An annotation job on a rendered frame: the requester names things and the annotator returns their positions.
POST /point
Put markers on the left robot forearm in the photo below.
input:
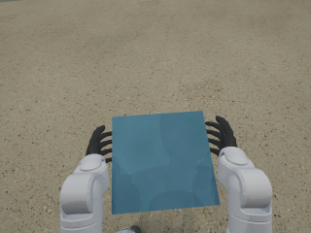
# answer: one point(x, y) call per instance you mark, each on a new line
point(81, 196)

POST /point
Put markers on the carton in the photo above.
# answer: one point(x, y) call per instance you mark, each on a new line
point(161, 162)

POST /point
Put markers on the robot left hand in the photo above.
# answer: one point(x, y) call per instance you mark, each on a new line
point(95, 144)

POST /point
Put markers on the robot right hand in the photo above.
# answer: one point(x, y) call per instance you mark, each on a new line
point(226, 136)

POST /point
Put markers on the right robot forearm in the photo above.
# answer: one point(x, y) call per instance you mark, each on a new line
point(249, 193)

